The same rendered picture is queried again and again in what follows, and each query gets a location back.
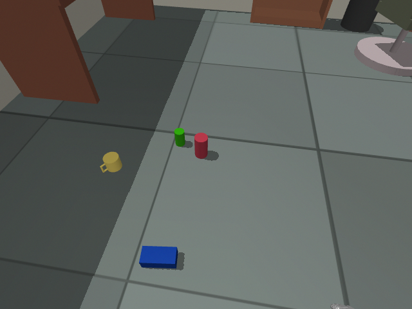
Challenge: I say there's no bookshelf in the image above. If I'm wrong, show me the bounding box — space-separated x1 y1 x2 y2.
250 0 333 29

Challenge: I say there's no office chair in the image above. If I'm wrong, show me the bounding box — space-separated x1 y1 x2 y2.
354 0 412 76

